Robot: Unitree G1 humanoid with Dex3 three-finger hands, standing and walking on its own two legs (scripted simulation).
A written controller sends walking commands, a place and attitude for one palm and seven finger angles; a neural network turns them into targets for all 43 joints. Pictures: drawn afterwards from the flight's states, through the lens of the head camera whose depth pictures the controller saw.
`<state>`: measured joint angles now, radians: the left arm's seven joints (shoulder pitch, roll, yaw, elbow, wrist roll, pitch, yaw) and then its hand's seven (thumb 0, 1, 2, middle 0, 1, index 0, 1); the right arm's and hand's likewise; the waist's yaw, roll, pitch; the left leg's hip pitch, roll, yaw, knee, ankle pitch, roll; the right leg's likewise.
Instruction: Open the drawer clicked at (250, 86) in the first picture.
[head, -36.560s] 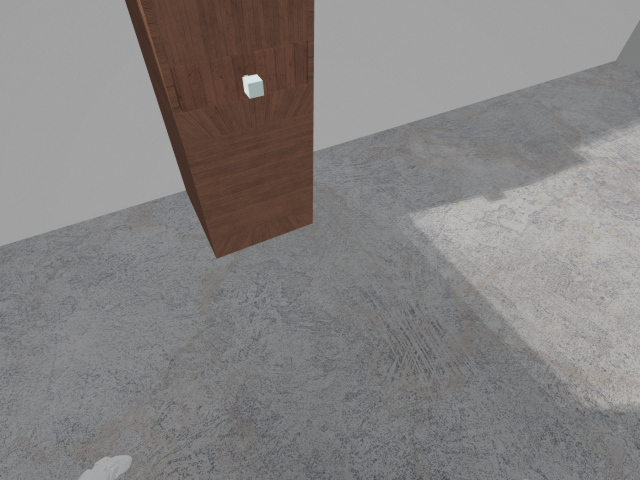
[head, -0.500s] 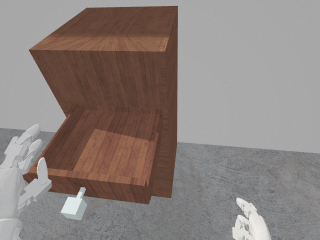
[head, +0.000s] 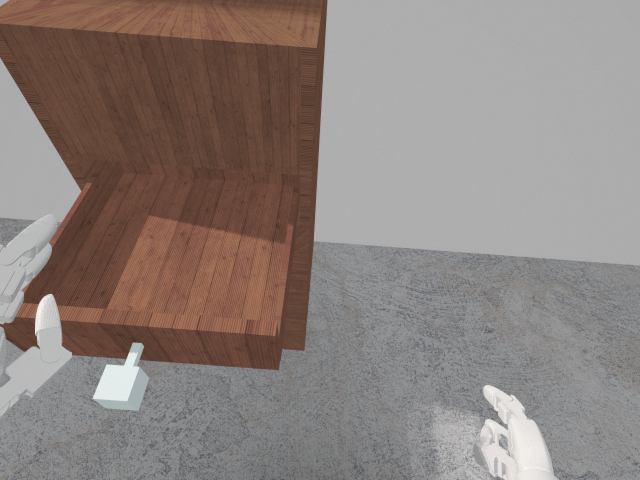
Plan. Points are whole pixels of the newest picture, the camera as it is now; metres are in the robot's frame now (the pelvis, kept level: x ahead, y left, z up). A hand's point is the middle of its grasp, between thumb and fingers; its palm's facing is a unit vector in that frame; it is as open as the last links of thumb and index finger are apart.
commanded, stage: step back with the hand held close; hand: left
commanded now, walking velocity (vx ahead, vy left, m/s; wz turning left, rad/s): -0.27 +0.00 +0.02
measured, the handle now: (128, 372) +0.26 +0.27 -0.06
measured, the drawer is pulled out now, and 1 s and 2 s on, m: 0.30 0.30 0.30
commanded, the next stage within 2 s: stop stepping back and stand still in 0.64 s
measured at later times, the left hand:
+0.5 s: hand out of the picture +0.10 +0.24 +0.16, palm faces +0.33 -0.83 -0.44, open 7.4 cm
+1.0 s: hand out of the picture -0.02 +0.22 +0.17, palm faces +0.33 -0.81 -0.48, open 7.4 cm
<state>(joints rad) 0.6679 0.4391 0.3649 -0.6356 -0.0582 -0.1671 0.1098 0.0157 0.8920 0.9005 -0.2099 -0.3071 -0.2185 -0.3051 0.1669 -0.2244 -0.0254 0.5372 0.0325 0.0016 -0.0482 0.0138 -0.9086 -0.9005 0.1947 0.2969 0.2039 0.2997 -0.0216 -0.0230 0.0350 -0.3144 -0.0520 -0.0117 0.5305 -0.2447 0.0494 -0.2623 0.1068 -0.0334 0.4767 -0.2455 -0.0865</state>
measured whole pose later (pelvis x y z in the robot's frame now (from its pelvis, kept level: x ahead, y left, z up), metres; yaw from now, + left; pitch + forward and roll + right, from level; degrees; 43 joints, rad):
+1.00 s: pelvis -0.20 -0.02 +0.00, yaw +2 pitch +0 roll +0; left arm 0.67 0.45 0.40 -0.68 -0.05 -0.19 0.14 0.02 0.89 0.90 -0.21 -0.31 -0.22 -0.30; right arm 0.18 -0.17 0.01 0.55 0.02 -0.11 -0.04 0.01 -0.91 -0.90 0.19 0.30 0.20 0.30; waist -0.01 -0.08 0.05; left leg -0.28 0.04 0.03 0.53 -0.25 -0.02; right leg -0.30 0.02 -0.05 0.55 -0.26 -0.01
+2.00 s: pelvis -0.19 -0.01 +0.01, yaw +3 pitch +0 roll -1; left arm 0.66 0.39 0.34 -0.62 -0.05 -0.17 0.14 0.01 0.89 0.90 -0.21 -0.31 -0.22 -0.30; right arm 0.16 -0.18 0.02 0.58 0.02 -0.07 -0.04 0.01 -0.91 -0.90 0.20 0.30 0.21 0.30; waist 0.00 -0.01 0.05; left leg -0.21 0.01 0.01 0.45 -0.25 0.00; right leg -0.18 0.04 -0.05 0.40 -0.23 -0.04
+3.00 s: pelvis -0.22 -0.01 +0.01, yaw +3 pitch -2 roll +0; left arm 0.28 0.13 0.00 1.12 0.01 0.00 0.03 0.00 0.92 0.90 -0.19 -0.30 -0.20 -0.30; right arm 0.30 -0.12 0.00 1.11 -0.02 0.01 -0.02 0.01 -0.92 -0.90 0.20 0.30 0.20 0.30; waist -0.01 0.01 0.05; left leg -0.18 0.00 0.02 0.41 -0.20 0.01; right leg -0.18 0.03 -0.04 0.42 -0.21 -0.04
